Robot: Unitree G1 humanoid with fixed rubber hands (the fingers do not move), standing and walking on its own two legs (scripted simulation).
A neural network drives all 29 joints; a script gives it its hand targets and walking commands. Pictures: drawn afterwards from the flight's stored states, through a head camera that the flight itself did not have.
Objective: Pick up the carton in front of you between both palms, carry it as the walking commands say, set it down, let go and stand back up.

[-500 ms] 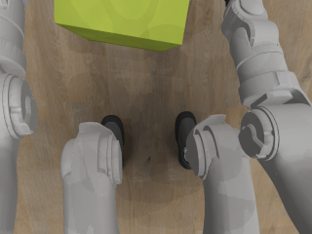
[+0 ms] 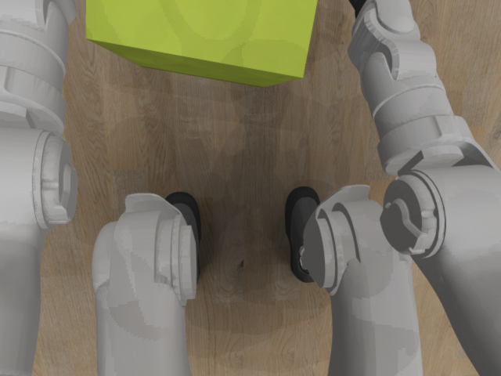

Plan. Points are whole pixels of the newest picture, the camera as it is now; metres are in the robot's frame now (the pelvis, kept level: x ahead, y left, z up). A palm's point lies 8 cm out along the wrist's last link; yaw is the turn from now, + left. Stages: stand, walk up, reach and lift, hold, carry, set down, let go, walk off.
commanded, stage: reach and lift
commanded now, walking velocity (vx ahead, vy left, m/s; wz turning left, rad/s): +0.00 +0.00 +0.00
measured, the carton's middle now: out of the picture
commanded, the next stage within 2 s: none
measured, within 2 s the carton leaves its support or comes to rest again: leaves its support in 0.46 s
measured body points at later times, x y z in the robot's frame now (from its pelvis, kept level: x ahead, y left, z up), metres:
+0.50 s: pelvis +0.01 +0.01 -0.01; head +0.37 +0.07 +0.24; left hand +0.57 +0.21 -0.18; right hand +0.57 -0.10 -0.16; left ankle +0.11 +0.12 -0.34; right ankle +0.12 -0.14 -0.34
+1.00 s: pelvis -0.01 -0.02 +0.10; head +0.27 +0.04 +0.45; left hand +0.52 +0.20 +0.03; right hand +0.52 -0.10 +0.03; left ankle +0.11 +0.12 -0.34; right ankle +0.12 -0.14 -0.34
